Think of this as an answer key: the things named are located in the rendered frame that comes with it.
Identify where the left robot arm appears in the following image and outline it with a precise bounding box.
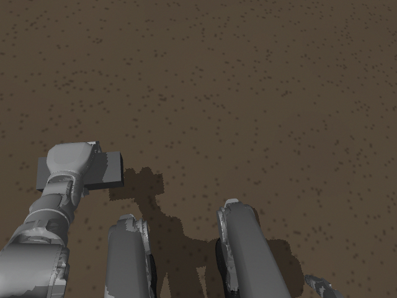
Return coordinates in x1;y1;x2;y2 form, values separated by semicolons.
0;171;84;298

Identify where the carton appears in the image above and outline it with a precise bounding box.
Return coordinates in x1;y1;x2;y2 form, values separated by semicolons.
36;151;124;192

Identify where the left robot hand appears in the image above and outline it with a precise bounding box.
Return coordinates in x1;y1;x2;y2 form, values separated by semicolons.
47;141;102;197

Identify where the right robot hand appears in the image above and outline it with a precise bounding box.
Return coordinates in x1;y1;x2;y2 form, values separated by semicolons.
304;275;344;298

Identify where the right robot foot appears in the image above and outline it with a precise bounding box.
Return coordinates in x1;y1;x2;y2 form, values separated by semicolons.
215;238;240;298

